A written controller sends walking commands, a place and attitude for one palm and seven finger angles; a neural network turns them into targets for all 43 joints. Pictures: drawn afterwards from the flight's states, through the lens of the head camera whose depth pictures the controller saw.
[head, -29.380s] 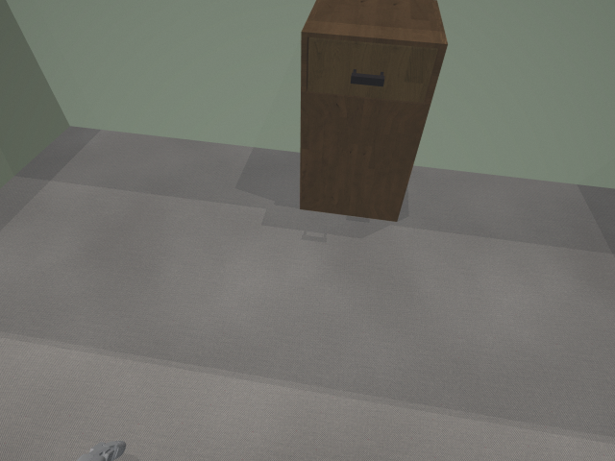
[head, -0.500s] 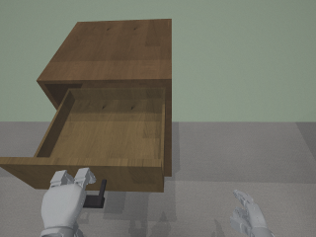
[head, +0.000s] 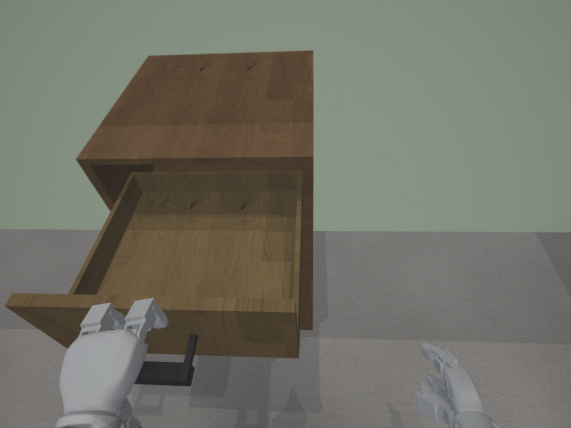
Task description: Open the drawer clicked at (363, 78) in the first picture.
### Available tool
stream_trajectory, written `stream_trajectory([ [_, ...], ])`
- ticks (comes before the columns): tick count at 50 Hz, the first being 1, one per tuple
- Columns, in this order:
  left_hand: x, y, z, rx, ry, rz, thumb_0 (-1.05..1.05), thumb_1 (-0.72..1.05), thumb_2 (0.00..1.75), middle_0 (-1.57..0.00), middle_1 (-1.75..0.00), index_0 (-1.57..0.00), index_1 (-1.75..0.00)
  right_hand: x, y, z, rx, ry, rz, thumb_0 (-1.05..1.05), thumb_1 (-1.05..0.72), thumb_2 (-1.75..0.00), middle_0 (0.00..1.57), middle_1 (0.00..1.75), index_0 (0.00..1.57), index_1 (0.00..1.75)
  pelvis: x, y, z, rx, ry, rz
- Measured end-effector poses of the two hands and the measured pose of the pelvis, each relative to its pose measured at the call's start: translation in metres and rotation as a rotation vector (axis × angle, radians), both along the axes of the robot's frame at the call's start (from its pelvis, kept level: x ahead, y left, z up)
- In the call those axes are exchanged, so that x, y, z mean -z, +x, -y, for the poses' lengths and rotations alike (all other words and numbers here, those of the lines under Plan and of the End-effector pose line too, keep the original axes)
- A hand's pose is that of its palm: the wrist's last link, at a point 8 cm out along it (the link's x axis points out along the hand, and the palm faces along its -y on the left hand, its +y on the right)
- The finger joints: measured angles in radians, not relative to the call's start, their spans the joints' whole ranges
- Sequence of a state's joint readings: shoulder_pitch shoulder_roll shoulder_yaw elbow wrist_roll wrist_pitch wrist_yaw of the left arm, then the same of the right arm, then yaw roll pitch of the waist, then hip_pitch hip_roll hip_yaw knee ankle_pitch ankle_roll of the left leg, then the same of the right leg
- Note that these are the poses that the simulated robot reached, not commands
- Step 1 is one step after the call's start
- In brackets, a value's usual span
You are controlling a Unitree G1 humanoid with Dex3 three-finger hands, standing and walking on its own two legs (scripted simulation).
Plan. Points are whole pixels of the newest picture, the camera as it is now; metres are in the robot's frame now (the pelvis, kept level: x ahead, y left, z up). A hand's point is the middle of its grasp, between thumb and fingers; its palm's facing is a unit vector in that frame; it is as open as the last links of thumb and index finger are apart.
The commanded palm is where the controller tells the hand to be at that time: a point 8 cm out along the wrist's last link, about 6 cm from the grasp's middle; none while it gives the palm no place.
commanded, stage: lift the hand off the handle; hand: left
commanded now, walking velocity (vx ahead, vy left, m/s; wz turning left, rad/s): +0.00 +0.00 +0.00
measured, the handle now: (159, 356) +0.22 +0.23 -0.05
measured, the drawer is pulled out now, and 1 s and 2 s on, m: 0.30 0.30 0.30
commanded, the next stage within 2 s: draw the hand back to the body in 1.00 s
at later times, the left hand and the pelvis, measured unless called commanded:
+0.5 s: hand (124, 354) +0.19 +0.22 +0.06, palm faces +0.06 -0.13 -0.99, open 13.8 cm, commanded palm +0.16 +0.22 +0.12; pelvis +0.00 +0.00 +0.01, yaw +0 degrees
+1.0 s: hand (105, 337) +0.19 +0.23 +0.10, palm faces +0.07 -0.16 -0.99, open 13.8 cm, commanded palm +0.16 +0.23 +0.15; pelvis +0.01 +0.01 +0.02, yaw +0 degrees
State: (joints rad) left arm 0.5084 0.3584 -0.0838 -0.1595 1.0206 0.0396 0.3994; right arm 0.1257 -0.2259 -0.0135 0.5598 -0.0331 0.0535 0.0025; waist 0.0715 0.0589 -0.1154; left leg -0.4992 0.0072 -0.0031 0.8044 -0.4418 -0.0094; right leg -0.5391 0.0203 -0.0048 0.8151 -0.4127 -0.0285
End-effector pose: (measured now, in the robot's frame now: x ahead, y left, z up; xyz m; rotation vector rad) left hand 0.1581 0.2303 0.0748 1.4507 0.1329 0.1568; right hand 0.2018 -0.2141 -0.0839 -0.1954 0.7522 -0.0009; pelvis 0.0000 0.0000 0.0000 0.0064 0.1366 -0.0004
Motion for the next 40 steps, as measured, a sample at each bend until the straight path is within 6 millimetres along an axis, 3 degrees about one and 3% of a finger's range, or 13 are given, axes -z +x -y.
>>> stream_trajectory([
  [9,-0.01,0.001,0.001,0.002,-0.005,-0.006,0.0,-0.49,0.3,-0.32,-1.2,-0.4,-1.23,-0.002,-0.001,-0.004,-0.007,0.018,0.001,0.02,-0.9,-0.9,0.2,0.3,0.2,0.3,-0.004,0.0,0.0,0.001,0.001,0.017],
  [22,-0.041,0.007,0.007,0.02,-0.013,0.063,0.0,-0.49,0.3,-0.32,-1.2,-0.34,-1.21,-0.011,0.003,-0.008,-0.015,0.052,0.019,0.02,-0.9,-0.9,0.2,0.3,0.2,0.3,-0.01,0.003,0.001,0.005,0.002,0.041],
  [34,-0.056,-0.006,-0.001,0.01,-0.024,0.027,0.0,-0.49,0.3,-0.32,-1.2,-0.32,-1.2,-0.024,0.013,-0.007,-0.036,0.036,0.046,0.02,-0.9,-0.9,0.2,0.3,0.2,0.3,-0.017,0.004,0.001,0.001,-0.004,0.067],
  [40,-0.063,-0.002,-0.005,0.028,-0.012,0.042,0.0,-0.49,0.3,-0.32,-1.2,-0.32,-1.2,-0.025,0.015,-0.011,-0.047,0.027,0.039,0.02,-0.9,-0.9,0.2,0.3,0.2,0.3,-0.019,0.003,-0.002,-0.005,-0.007,0.073],
])
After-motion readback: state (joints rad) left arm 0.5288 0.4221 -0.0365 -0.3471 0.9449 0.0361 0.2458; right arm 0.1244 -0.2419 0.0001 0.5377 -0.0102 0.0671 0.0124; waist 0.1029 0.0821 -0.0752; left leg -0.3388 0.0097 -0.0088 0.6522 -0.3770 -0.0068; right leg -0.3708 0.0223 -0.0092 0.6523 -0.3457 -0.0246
